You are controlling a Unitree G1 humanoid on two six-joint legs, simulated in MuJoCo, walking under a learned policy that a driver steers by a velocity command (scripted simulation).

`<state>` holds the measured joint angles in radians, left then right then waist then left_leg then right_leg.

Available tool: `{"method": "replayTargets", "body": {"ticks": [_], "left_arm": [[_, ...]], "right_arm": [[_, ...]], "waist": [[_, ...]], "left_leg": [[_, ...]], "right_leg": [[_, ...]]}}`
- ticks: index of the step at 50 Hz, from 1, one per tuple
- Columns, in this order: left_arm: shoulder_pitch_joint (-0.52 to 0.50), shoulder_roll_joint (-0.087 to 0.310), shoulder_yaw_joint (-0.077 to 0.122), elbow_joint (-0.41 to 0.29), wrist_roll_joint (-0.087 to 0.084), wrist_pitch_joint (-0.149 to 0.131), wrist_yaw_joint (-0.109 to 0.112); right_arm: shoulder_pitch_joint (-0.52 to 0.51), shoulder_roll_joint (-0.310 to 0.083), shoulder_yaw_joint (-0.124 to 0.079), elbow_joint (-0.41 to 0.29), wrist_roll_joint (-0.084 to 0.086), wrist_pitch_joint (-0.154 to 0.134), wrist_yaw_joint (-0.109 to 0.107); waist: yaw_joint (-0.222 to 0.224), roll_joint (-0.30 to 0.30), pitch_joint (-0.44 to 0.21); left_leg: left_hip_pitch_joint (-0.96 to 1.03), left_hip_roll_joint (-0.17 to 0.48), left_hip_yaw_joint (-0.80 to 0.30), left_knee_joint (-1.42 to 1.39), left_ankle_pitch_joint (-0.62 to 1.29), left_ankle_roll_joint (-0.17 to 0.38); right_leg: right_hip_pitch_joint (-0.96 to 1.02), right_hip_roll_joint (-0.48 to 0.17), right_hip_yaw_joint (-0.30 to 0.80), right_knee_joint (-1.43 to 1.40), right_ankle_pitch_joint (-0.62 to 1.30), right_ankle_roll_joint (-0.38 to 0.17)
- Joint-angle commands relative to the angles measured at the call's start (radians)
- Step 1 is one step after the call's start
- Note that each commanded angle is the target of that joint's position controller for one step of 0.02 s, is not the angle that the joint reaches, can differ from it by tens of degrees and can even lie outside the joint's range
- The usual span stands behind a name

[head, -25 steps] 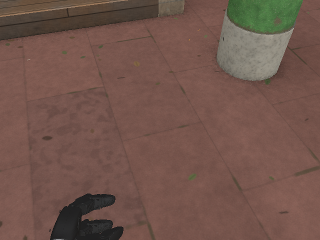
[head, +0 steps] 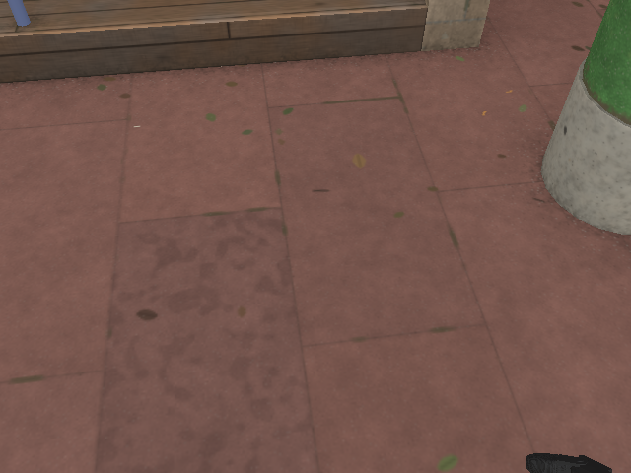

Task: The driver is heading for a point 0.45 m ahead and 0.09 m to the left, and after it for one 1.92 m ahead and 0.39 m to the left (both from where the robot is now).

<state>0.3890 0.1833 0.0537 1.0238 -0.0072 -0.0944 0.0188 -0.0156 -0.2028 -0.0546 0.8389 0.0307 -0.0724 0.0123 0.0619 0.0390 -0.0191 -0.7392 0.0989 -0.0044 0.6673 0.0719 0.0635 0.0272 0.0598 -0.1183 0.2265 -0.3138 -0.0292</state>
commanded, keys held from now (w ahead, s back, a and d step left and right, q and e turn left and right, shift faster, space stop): w+q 0.32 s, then w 0.06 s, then no key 0.62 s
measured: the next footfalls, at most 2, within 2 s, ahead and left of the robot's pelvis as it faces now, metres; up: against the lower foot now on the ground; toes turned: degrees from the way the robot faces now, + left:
left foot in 0.10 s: +0.25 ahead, +0.12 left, +0.00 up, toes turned +6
right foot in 0.56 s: +0.53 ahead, -0.02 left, +0.00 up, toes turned +16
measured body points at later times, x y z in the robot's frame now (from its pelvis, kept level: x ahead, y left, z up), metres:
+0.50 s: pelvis +0.28 +0.05 +0.01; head +0.31 +0.07 +0.46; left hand +0.46 +0.33 -0.08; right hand +0.38 -0.21 -0.11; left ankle +0.21 +0.12 -0.73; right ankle +0.49 -0.06 -0.69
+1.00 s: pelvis +0.40 +0.07 +0.00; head +0.40 +0.08 +0.45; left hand +0.45 +0.33 -0.14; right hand +0.57 -0.14 -0.13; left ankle +0.38 +0.20 -0.73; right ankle +0.49 -0.03 -0.73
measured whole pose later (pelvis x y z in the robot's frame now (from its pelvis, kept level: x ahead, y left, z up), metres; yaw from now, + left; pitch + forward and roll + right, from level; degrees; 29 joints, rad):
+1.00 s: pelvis +0.40 +0.07 +0.00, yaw +16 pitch +0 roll -1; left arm 0.16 0.19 0.03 0.88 0.01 -0.01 0.02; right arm 0.23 -0.19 -0.05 0.82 -0.02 0.00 -0.04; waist 0.01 -0.01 0.00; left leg -0.31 0.03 -0.04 0.59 -0.29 -0.03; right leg -0.35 0.01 -0.01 0.53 -0.18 0.00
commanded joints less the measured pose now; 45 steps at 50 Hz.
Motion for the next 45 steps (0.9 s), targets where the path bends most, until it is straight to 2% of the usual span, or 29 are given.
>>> {"method": "replayTargets", "body": {"ticks": [1,3,4,5,6,7,8,9,10,11,13,15,18,21,25,27,28,29,30,31,32,33,34,36,38,40,43,44,45], "left_arm": [[0.009,0.161,0.037,-0.037,0.001,0.005,0.010],[-0.024,0.193,0.048,-0.053,-0.003,0.018,0.015],[-0.050,0.199,0.049,-0.065,-0.004,0.025,0.018],[-0.068,0.193,0.046,-0.091,0.004,0.023,0.023],[-0.001,0.095,0.009,-0.138,0.024,-0.006,0.005],[-0.011,0.088,-0.001,-0.137,0.018,-0.048,-0.016],[-0.098,0.149,0.021,-0.165,-0.021,-0.070,-0.025],[-0.176,0.158,0.019,-0.192,-0.025,-0.079,-0.017],[-0.213,0.161,0.025,-0.206,-0.005,-0.076,-0.004],[-0.216,0.169,0.037,-0.218,0.010,-0.060,0.007],[-0.202,0.146,0.041,-0.247,0.015,-0.029,0.015],[-0.246,0.128,0.037,-0.277,0.022,-0.015,0.021],[-0.353,0.093,0.020,-0.305,0.029,-0.017,0.020],[-0.451,0.100,0.012,-0.319,0.019,-0.024,0.003],[-0.482,0.135,0.019,-0.339,0.015,-0.038,-0.016],[-0.425,0.145,0.023,-0.327,0.028,-0.046,-0.023],[-0.359,0.158,0.028,-0.308,0.038,-0.051,-0.021],[-0.256,0.205,0.038,-0.291,0.054,-0.055,-0.017],[-0.160,0.235,0.042,-0.282,0.065,-0.043,-0.013],[-0.107,0.177,0.032,-0.261,0.030,-0.022,-0.016],[-0.133,0.153,0.024,-0.267,0.014,-0.001,-0.014],[-0.210,0.140,0.018,-0.283,0.014,0.017,-0.007],[-0.274,0.113,0.003,-0.287,0.020,0.030,-0.006],[-0.369,0.124,0.003,-0.289,0.036,0.048,-0.005],[-0.369,0.132,0.010,-0.275,0.040,0.055,-0.004],[-0.333,0.132,0.009,-0.255,0.032,0.057,0.000],[-0.315,0.112,-0.002,-0.238,0.013,0.065,0.000],[-0.294,0.096,-0.009,-0.227,0.015,0.065,-0.003],[-0.285,0.091,-0.011,-0.222,0.023,0.064,-0.005]], "right_arm": [[-0.121,-0.053,-0.004,-0.096,-0.003,-0.005,0.024],[-0.047,-0.090,-0.022,-0.094,-0.013,-0.002,0.029],[0.087,-0.126,-0.044,-0.059,-0.015,-0.002,0.030],[0.268,-0.201,-0.077,-0.014,-0.020,0.000,0.023],[0.405,-0.317,-0.104,-0.004,-0.028,0.000,0.012],[0.430,-0.279,-0.086,0.000,-0.021,0.004,0.010],[0.386,-0.224,-0.073,-0.012,-0.028,0.007,0.004],[0.296,-0.185,-0.064,-0.041,-0.026,0.005,-0.001],[0.221,-0.160,-0.055,-0.061,-0.025,0.002,0.000],[0.180,-0.134,-0.046,-0.072,-0.030,-0.002,0.003],[0.178,-0.127,-0.043,-0.081,-0.026,-0.007,0.001],[0.206,-0.160,-0.051,-0.086,-0.023,-0.011,-0.011],[0.269,-0.173,-0.061,-0.078,-0.014,-0.005,-0.029],[0.319,-0.163,-0.059,-0.061,-0.012,0.008,-0.036],[0.369,-0.149,-0.054,-0.042,-0.015,0.016,-0.037],[0.349,-0.144,-0.051,-0.051,-0.014,0.021,-0.043],[0.331,-0.139,-0.049,-0.062,-0.017,0.019,-0.044],[0.307,-0.111,-0.040,-0.090,-0.032,0.011,-0.044],[0.456,-0.069,-0.026,-0.070,-0.027,-0.003,-0.039],[0.508,-0.111,-0.023,-0.059,-0.021,-0.004,-0.028],[0.464,-0.167,-0.039,-0.056,-0.007,0.010,-0.024],[0.373,-0.165,-0.040,-0.072,-0.007,0.033,-0.031],[0.315,-0.145,-0.040,-0.089,-0.019,0.054,-0.038],[0.318,-0.092,-0.031,-0.093,-0.029,0.081,-0.052],[0.335,-0.049,-0.019,-0.077,-0.035,0.076,-0.058],[0.340,-0.056,-0.019,-0.064,-0.032,0.069,-0.058],[0.321,-0.060,-0.019,-0.056,-0.048,0.075,-0.053],[0.301,-0.079,-0.020,-0.072,-0.065,0.079,-0.052],[0.296,-0.120,-0.024,-0.085,-0.070,0.082,-0.056]], "waist": [[-0.018,-0.086,0.068],[-0.068,-0.132,0.007],[-0.137,-0.133,-0.055],[-0.204,-0.100,-0.149],[-0.185,0.135,-0.292],[-0.176,0.187,-0.407],[-0.180,0.144,-0.318],[-0.157,0.056,-0.210],[-0.113,-0.031,-0.139],[-0.070,-0.050,-0.101],[-0.033,-0.023,-0.078],[-0.032,-0.005,-0.056],[-0.074,0.016,-0.049],[-0.119,0.044,-0.004],[-0.139,0.058,-0.026],[-0.102,0.060,-0.062],[-0.068,0.058,-0.094],[-0.033,0.010,-0.188],[-0.042,-0.196,-0.333],[-0.025,-0.315,-0.450],[-0.021,-0.210,-0.378],[-0.029,-0.130,-0.266],[-0.050,-0.087,-0.171],[-0.106,-0.146,-0.087],[-0.108,-0.194,-0.105],[-0.105,-0.181,-0.149],[-0.117,-0.150,-0.126],[-0.108,-0.126,-0.101],[-0.090,-0.089,-0.060]], "left_leg": [[0.003,-0.028,0.026,-0.062,-0.098,0.033],[0.163,-0.097,0.092,-0.071,-0.205,0.065],[0.332,-0.141,0.116,-0.126,-0.183,0.089],[0.636,-0.099,0.014,-0.100,-0.087,0.130],[1.076,0.157,-0.469,-0.141,-0.144,0.311],[1.186,0.242,-0.798,-0.329,-0.181,0.368],[1.130,0.198,-0.669,-0.336,-0.215,0.304],[0.969,0.162,-0.527,-0.343,-0.148,0.266],[0.790,0.130,-0.433,-0.365,-0.060,0.245],[0.651,0.103,-0.367,-0.387,0.004,0.231],[0.523,0.068,-0.332,-0.415,0.008,0.229],[0.458,0.045,-0.290,-0.433,0.035,0.227],[0.453,0.005,-0.242,-0.443,-0.052,0.193],[0.482,-0.009,-0.214,-0.422,-0.023,0.161],[0.600,0.023,-0.244,-0.272,0.174,0.130],[0.648,0.017,-0.269,-0.175,0.227,0.101],[0.633,-0.024,-0.254,-0.097,0.266,0.072],[0.529,-0.080,-0.221,0.056,0.159,0.033],[0.264,-0.182,-0.175,0.358,-0.325,-0.042],[0.164,-0.182,-0.164,0.502,-0.773,-0.078],[0.112,-0.140,-0.180,0.584,-0.754,-0.103],[0.078,-0.104,-0.136,0.609,-0.689,-0.120],[0.096,-0.072,-0.112,0.550,-0.648,-0.121],[0.264,-0.046,-0.065,0.344,-0.580,-0.118],[0.389,-0.067,-0.024,0.186,-0.513,-0.114],[0.453,-0.071,-0.019,0.068,-0.396,-0.110],[0.575,-0.087,0.001,-0.145,-0.242,-0.080],[0.601,-0.046,-0.045,-0.165,-0.221,-0.061],[0.584,0.015,-0.106,-0.211,-0.244,-0.036]], "right_leg": [[0.066,-0.319,0.056,0.028,0.612,-0.108],[0.085,-0.317,0.021,0.174,0.945,-0.084],[0.065,-0.284,-0.015,0.341,1.030,-0.061],[-0.130,-0.246,-0.035,0.595,0.913,-0.026],[-0.598,-0.080,-0.021,1.024,0.377,0.050],[-0.767,0.010,0.168,1.205,-0.200,0.048],[-0.867,-0.055,0.225,1.251,-0.143,0.027],[-0.870,-0.102,0.207,1.201,-0.057,0.016],[-0.820,-0.137,0.191,1.126,-0.006,0.018],[-0.739,-0.167,0.190,1.060,0.011,0.021],[-0.679,-0.180,0.189,0.966,0.015,0.034],[-0.680,-0.171,0.175,0.840,0.079,0.056],[-0.650,-0.142,0.168,0.595,0.274,0.070],[-0.595,-0.105,0.156,0.394,0.405,0.063],[-0.563,-0.065,0.149,0.302,0.399,0.025],[-0.477,-0.046,0.139,0.211,0.398,-0.013],[-0.362,-0.053,0.135,0.162,0.520,-0.038],[-0.143,-0.162,0.217,0.236,0.876,-0.086],[0.208,-0.398,0.422,0.323,1.226,-0.268],[0.281,-0.509,0.597,0.281,1.133,-0.352],[0.184,-0.479,0.617,0.233,0.807,-0.330],[0.057,-0.429,0.565,0.191,0.578,-0.285],[-0.110,-0.386,0.505,0.137,0.442,-0.260],[-0.360,-0.286,0.373,0.065,0.334,-0.196],[-0.407,-0.227,0.272,0.064,0.418,-0.187],[-0.366,-0.243,0.270,0.082,0.427,-0.199],[-0.404,-0.212,0.264,0.099,0.122,-0.136],[-0.441,-0.195,0.268,0.101,-0.030,-0.085],[-0.469,-0.156,0.241,0.146,-0.138,-0.038]]}}
Keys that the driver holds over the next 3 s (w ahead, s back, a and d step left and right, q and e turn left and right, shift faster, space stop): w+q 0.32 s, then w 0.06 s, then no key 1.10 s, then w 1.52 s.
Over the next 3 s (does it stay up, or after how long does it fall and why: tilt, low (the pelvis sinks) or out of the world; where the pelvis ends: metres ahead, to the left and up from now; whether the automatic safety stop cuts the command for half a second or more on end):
stays up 1.10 0.25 0.01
